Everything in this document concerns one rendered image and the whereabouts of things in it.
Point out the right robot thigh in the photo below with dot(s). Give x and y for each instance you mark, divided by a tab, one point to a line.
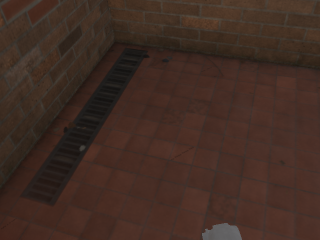
222	231

